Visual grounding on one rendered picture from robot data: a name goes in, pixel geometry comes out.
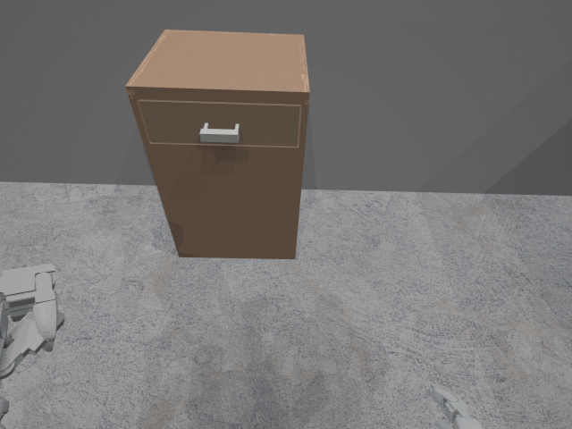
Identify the robot right hand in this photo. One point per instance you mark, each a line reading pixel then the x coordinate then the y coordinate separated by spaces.
pixel 456 411

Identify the cabinet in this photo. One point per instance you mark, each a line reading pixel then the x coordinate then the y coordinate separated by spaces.
pixel 227 201

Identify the drawer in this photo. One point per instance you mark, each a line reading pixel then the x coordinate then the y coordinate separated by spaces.
pixel 170 121

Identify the robot left hand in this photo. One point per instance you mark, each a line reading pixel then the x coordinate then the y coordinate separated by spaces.
pixel 27 294

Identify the handle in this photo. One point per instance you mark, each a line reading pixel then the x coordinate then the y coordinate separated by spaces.
pixel 219 135

